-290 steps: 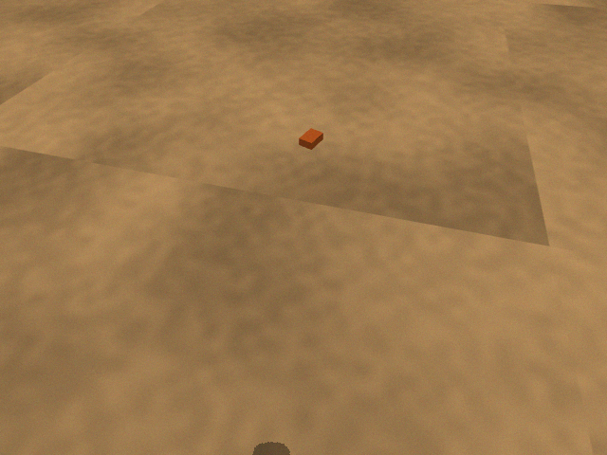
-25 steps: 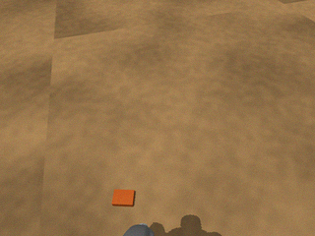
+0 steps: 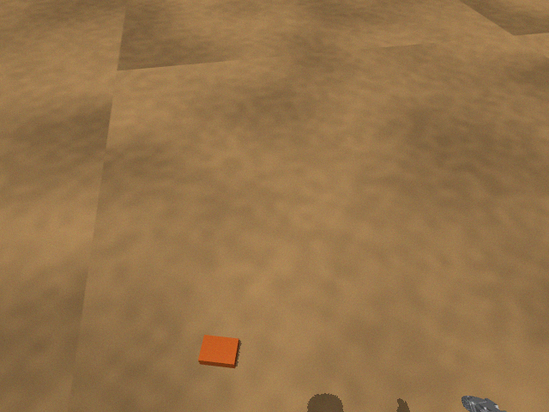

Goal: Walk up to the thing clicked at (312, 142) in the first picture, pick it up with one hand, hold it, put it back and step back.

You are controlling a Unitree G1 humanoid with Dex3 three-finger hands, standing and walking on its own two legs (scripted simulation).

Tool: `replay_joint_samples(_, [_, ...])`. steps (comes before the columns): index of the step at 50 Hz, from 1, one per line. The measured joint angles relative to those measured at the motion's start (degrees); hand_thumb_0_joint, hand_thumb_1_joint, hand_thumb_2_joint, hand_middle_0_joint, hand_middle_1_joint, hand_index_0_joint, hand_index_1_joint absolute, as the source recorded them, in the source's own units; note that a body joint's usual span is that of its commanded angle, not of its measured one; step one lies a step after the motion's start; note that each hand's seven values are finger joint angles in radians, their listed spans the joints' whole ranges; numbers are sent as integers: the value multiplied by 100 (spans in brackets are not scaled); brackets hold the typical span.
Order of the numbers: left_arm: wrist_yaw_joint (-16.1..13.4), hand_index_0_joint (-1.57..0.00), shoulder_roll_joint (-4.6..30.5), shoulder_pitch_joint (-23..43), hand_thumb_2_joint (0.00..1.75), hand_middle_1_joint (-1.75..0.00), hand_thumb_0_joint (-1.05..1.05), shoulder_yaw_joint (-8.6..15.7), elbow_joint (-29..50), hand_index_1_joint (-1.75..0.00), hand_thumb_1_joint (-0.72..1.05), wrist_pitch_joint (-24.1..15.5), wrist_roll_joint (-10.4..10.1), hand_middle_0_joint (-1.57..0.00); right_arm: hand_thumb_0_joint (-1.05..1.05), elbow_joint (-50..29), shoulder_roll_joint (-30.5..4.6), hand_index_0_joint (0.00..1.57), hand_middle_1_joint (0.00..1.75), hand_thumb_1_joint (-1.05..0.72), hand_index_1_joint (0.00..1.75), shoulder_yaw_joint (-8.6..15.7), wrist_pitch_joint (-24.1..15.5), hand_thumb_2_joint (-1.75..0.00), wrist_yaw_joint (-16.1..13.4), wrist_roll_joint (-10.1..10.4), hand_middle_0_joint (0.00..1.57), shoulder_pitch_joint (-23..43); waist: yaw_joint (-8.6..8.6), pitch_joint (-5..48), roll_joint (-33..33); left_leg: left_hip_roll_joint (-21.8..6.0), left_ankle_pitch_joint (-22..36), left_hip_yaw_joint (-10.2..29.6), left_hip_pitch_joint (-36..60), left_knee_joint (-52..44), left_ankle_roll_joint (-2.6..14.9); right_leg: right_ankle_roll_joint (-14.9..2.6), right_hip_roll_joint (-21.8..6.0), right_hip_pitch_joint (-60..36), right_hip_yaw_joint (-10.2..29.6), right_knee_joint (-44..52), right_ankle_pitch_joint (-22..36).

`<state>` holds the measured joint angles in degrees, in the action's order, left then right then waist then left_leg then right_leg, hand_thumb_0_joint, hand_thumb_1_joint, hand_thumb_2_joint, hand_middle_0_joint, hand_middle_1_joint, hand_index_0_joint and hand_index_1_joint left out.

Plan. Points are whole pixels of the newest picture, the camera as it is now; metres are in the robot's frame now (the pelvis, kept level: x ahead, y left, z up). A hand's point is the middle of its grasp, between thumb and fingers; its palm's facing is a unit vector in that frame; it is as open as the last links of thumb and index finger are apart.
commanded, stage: walk up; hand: left
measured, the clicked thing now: (219, 351) +0.44 +0.21 -0.73
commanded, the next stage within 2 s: stand in 1.22 s
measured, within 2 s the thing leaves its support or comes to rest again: neither
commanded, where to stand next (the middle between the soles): +0.06 +0.02 m, yaw -3 degrees
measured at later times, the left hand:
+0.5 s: hand out of the picture +0.10 +0.28 -0.13, palm faces -0.02 -0.94 -0.34, open 7.4 cm
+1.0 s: hand out of the picture +0.10 +0.27 -0.13, palm faces -0.03 -0.94 -0.33, open 7.4 cm
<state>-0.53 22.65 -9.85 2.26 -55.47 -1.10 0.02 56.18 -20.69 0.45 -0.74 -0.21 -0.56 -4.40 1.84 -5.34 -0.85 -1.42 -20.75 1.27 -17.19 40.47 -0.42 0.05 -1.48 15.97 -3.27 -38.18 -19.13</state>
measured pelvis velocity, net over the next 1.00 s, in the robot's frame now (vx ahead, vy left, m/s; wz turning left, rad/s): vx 0.02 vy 0.02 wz -0.01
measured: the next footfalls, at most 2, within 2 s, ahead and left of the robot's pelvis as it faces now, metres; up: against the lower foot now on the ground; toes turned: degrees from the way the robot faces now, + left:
none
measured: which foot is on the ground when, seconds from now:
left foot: down 0.00-1.00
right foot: down 0.00-1.00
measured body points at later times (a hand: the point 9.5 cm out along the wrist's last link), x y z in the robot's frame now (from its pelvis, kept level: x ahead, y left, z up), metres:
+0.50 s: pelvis +0.01 +0.02 +0.03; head +0.02 +0.02 +0.48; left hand +0.10 +0.32 -0.11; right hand +0.08 -0.28 -0.10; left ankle +0.01 +0.13 -0.72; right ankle +0.01 -0.12 -0.72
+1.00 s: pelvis +0.02 +0.02 +0.03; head +0.03 +0.02 +0.48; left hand +0.10 +0.32 -0.11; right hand +0.10 -0.29 -0.10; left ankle +0.01 +0.13 -0.72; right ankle +0.01 -0.12 -0.72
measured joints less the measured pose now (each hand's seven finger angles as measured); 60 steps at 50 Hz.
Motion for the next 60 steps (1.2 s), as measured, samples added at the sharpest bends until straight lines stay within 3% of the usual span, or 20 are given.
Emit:
replay_joint_samples(9, [81,-20,-147,232,90,-30,1,-179,-527,-30,90,-72,35,-21,0,504,-19,21,30,-91,30,-12,50,-90,120,-6,21,68,-120,153,80,36,421,-42,301,-793,43,104,-21,-331,20,860,415])
replay_joint_samples(23, [88,-20,-156,603,90,-30,1,-200,-963,-30,90,-25,-5,-21,0,1023,71,21,30,-91,30,24,37,-90,119,-2,21,38,-193,142,55,171,885,-136,798,-1759,112,204,-141,-764,91,1719,837])
replay_joint_samples(60, [87,-20,-291,540,90,-30,1,-181,-1145,-30,90,20,59,-21,0,1059,70,21,30,-91,30,63,32,-90,104,-10,20,49,-195,240,73,196,1028,-192,1141,-2249,107,222,-160,-1023,138,2073,927])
